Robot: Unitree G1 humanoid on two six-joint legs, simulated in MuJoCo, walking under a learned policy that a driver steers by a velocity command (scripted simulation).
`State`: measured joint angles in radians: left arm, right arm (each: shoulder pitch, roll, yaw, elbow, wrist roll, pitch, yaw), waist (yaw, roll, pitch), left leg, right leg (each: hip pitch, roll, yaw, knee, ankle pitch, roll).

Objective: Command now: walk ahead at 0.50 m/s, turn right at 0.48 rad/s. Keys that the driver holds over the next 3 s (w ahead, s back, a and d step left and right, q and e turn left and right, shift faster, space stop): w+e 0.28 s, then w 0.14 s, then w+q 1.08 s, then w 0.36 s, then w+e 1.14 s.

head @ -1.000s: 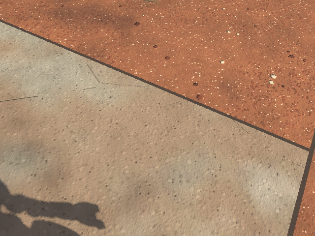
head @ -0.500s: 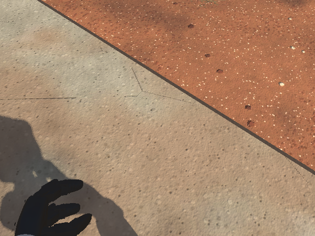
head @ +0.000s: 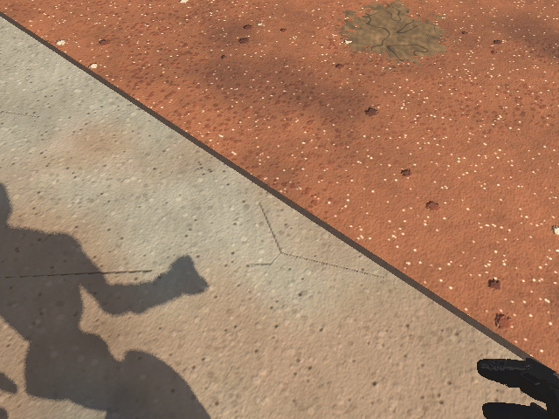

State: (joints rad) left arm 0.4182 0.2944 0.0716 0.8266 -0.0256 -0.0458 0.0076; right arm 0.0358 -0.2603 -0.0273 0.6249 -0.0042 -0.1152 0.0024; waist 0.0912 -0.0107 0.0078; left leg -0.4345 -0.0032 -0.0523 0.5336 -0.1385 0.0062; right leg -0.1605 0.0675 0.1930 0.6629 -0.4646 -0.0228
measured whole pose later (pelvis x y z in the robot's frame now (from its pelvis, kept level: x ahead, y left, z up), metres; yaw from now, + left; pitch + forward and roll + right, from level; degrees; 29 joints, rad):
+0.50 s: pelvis +0.26 -0.05 -0.01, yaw -15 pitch +2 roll +1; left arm 0.01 0.26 0.04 0.62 -0.01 -0.04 -0.04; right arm 0.40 -0.30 -0.06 0.88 0.02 -0.06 0.00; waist -0.08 -0.01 0.06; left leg -0.01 0.08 0.14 0.63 -0.50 -0.02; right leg -0.50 0.00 -0.04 0.59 -0.11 -0.08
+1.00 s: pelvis +0.53 -0.09 -0.01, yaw -1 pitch +2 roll -2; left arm 0.32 0.29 0.07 0.87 -0.01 -0.04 0.02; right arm 0.10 -0.26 -0.04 0.68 0.02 -0.04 0.06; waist 0.06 0.02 0.04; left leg -0.55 0.03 0.06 0.61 -0.11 0.10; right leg 0.12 -0.01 -0.27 0.35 -0.46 0.02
